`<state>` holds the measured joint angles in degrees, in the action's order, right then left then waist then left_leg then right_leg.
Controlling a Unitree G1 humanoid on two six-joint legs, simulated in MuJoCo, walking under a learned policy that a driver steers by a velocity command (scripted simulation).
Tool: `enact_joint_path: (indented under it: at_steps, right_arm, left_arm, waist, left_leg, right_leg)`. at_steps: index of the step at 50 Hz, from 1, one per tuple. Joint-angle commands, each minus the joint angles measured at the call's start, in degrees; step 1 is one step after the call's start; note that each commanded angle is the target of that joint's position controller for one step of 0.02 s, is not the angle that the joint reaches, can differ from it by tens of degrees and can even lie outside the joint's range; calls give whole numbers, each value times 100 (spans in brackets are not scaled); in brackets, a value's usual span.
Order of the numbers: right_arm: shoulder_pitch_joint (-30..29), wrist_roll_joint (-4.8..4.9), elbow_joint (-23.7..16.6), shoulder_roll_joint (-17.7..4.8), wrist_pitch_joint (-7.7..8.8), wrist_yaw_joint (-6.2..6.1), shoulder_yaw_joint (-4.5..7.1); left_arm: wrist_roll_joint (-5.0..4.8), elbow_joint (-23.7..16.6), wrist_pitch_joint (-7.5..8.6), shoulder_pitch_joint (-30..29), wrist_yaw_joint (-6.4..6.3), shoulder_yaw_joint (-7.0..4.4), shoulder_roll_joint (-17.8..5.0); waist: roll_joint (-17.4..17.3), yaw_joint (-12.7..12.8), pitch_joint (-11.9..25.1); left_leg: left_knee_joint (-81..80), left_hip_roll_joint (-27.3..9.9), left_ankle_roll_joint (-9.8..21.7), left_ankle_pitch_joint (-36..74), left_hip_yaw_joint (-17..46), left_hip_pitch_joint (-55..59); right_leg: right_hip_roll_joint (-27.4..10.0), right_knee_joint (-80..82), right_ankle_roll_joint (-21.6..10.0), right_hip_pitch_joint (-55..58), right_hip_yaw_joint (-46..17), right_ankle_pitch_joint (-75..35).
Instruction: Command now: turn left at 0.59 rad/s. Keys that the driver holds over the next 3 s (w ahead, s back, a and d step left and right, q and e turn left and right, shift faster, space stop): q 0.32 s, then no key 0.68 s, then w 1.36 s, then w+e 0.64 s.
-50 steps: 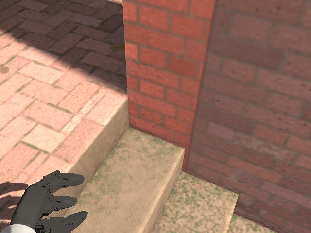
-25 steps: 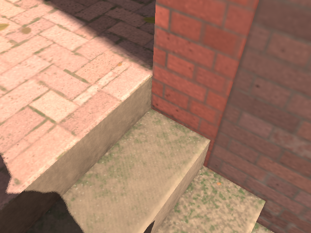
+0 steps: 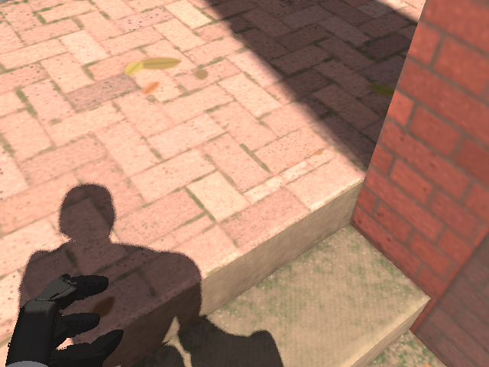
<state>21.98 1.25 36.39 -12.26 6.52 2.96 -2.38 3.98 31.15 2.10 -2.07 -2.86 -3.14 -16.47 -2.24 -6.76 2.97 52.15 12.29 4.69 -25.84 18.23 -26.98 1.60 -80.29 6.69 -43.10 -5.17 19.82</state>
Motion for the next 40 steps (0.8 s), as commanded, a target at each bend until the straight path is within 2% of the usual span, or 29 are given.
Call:
enact_joint_path:
  at_steps: [1, 2, 3, 4, 5, 7, 8, 9, 10, 11, 12, 13, 14, 15, 16, 17, 19, 20, 22, 24, 25, 26, 27, 28, 29, 30, 33, 36, 40]
  right_arm:
    - [9, 211, -437, -776, 82, 121, 250]
    - [-208, 224, -476, -835, 48, 146, 341]
    - [-408, 183, -500, -1171, 20, 170, 500]
    - [-660, 2, -529, -1349, -11, 238, 569]
    - [-892, -121, -561, -1265, -50, 289, 566]
    - [-1048, -92, -534, -934, -99, 257, 492]
    - [-865, -93, -428, -791, -160, 266, 491]
    - [-256, -101, -245, -465, -206, 208, 456]
    - [545, -269, -379, -100, -271, 14, 373]
    - [289, -376, -277, -1004, -367, -89, 652]
    - [65, -413, -221, -1135, -503, -136, 718]
    - [21, -399, -144, -1162, -510, -198, 719]
    - [-106, -371, -70, -1000, -449, -255, 686]
    - [-572, -388, -191, -859, -406, -193, 609]
    - [-1212, -371, -397, -641, -348, -217, 539]
    - [-1340, -323, -423, -497, -329, -182, 453]
    - [-1663, -253, -449, -348, -334, -39, 368]
    - [-1233, -246, -260, -287, -389, 89, 348]
    - [-1101, -296, -170, -211, -383, 299, 359]
    - [-509, -244, -9, -168, -342, 444, 365]
    - [-210, -152, 139, -136, -299, 536, 378]
    - [-267, -95, 200, -100, -234, 543, 345]
    - [-751, -75, -142, -226, -144, 470, 305]
    - [-1775, -7, -489, -1093, -72, 321, 556]
    - [-1868, -189, -576, -937, -101, 217, 588]
    - [-1891, -262, -525, -805, -109, 152, 571]
    - [-1696, -141, -389, -381, -181, 134, 445]
    - [-1486, -167, -222, -336, -224, 142, 473]
    - [-1272, -158, -10, -198, -300, 173, 471]
  left_arm:
    - [120, -601, 158, -967, 96, 83, 57]
    - [-4, -740, 109, -1179, 162, 76, 94]
    - [23, -673, 57, -1033, 299, 22, -13]
    - [35, -599, 82, -672, 379, -36, -54]
    - [-10, -559, 153, -424, 434, -76, -75]
    - [-132, -482, 314, -108, 391, -104, -23]
    - [-113, -313, 385, 219, 364, -129, 10]
    - [-142, -235, 472, 398, 289, -206, -139]
    - [-155, -264, 461, 618, 288, -349, -718]
    - [88, -274, 460, 1016, 243, -407, -796]
    - [95, -229, 411, 739, 243, -343, -648]
    - [68, -309, 409, 101, 289, -57, -83]
    - [-33, -394, 326, -217, 260, 146, 414]
    - [-172, -424, 311, -232, 181, 215, 628]
    - [-156, -296, 233, -48, 98, 235, 582]
    - [-135, -178, 195, 207, 12, 202, 455]
    - [-225, -75, 266, 563, -61, 111, 161]
    - [-298, -153, 292, 194, -22, 130, 155]
    - [-243, -59, 310, 10, 71, 163, 47]
    - [-331, 13, 396, -644, 234, 344, 289]
    - [-454, 227, 371, -632, 369, 454, 521]
    - [-533, 652, 340, 130, 574, 550, 838]
    - [-558, 1002, 329, 865, 685, 562, 1020]
    - [-299, 666, 450, 1306, 444, 453, 710]
    - [-230, 429, 520, 499, 275, 290, 134]
    - [-238, 270, 527, 105, 232, 250, 55]
    - [-435, 225, 534, 48, 299, 299, 381]
    - [-316, 333, 507, 345, 439, 320, 498]
    - [-285, 543, 461, 482, 609, 348, 560]
  waist:
    - [-383, -15, 22]
    - [-210, 1, -125]
    - [-462, 81, -213]
    - [-740, 253, -122]
    - [-644, 458, 56]
    - [-219, 739, 85]
    - [84, 817, 267]
    - [570, 658, 777]
    - [1777, 225, 1693]
    - [783, 654, 1363]
    - [720, 613, 1067]
    - [658, 297, 752]
    - [706, 194, 602]
    - [590, 322, 399]
    - [402, 479, 354]
    - [421, 573, 413]
    - [335, 671, 333]
    - [521, 454, 406]
    - [752, 331, 283]
    - [530, -189, 252]
    - [405, -281, 213]
    - [474, 12, 191]
    - [262, 403, 296]
    - [-725, 1052, 473]
    - [-339, 725, 578]
    - [-257, 659, 600]
    - [-29, 565, 525]
    - [138, 555, 500]
    - [224, 518, 441]
  left_leg:
    - [-1763, -1144, 960, 2139, 2348, 1481]
    - [-2077, -1118, 748, 1657, 2280, 817]
    - [-2416, -1005, 686, 1545, 2169, 174]
    - [-2543, -1175, 685, 1672, 2317, -267]
    - [-2350, -1273, 681, 1978, 2408, -320]
    - [-1975, -1214, 557, 2434, 2230, 89]
    - [-1604, -1023, 365, 2443, 2082, 242]
    - [-718, -426, -79, 1912, 1301, 303]
    - [690, 356, -851, -1236, 224, -1295]
    - [2531, 27, -1395, -1478, -22, -1738]
    - [3913, -180, -1497, -834, -232, -1905]
    - [4471, -488, -1410, -105, -384, -1913]
    - [4290, -609, -1248, 269, -489, -1719]
    - [4132, -789, -1137, 240, -825, -1702]
    - [4095, -844, -1120, 178, -1005, -1944]
    - [3486, -920, -1162, 44, -1109, -2004]
    - [2028, -1072, -1397, -495, -1392, -1946]
    - [1648, -1092, -1480, -485, -1817, -1051]
    - [627, -1393, -1296, -411, -1717, -99]
    - [-926, -1612, -988, 619, -1454, 881]
    - [-2177, -1543, -873, 1270, -1625, 1393]
    - [-2552, -1539, -681, 2109, -1575, 1814]
    - [-2563, -1949, -203, 3870, -898, 1893]
    - [-2211, -2085, 729, 3461, -383, 1241]
    - [-2272, -2048, 839, 2786, -208, 670]
    - [-2290, -1996, 661, 2422, -344, 512]
    - [-2321, -1928, 296, 1995, -251, 817]
    - [-2180, -1615, 124, 1992, -847, 627]
    - [-2170, -1485, 9, 2126, -1171, 615]
  right_leg:
    - [-289, 1611, 71, -736, 417, 490]
    - [-219, 2466, 102, -34, 581, 1029]
    - [21, 2595, 8, 906, 1158, 614]
    - [-3, 2312, -39, 1743, 904, -13]
    - [-120, 2453, -67, 2138, 570, -453]
    - [-237, 4066, -311, 2679, 512, -1105]
    - [-453, 4897, -593, 3328, 396, -2052]
    - [-922, 5135, -1237, 4118, -4, -3711]
    - [-2506, 5307, -3149, 5637, -1967, -5313]
    - [-2758, 5742, -3136, 5157, -2791, -4228]
    - [-2630, 5867, -2719, 4468, -2365, -3152]
    - [-2369, 5914, -2283, 3655, -1582, -2399]
    - [-2090, 6075, -2045, 3119, -890, -2047]
    - [-1799, 6274, -1928, 2926, -324, -1349]
    - [-1602, 6376, -1987, 2970, -164, -842]
    - [-1465, 6503, -1928, 3247, 60, -596]
    - [-1391, 6537, -1830, 3634, 269, -571]
    - [-1171, 6472, -1665, 3022, 742, -708]
    - [-1218, 6276, -1605, 2400, 796, -480]
    - [-1361, 5691, -1442, 1921, 700, -467]
    - [-1375, 5391, -1330, 1871, 739, -539]
    - [-1429, 5375, -1035, 1890, 676, -692]
    - [-1338, 5064, -685, 1947, 802, -642]
    - [-707, 4717, -546, 2192, 1494, -574]
    - [-505, 4307, -577, 2649, 1629, -572]
    - [-526, 4290, -695, 2750, 1611, -678]
    - [-750, 4515, -755, 2412, 1376, -913]
    - [-821, 4746, -899, 2846, 1343, -1322]
    - [-889, 4881, -888, 3071, 1314, -1457]
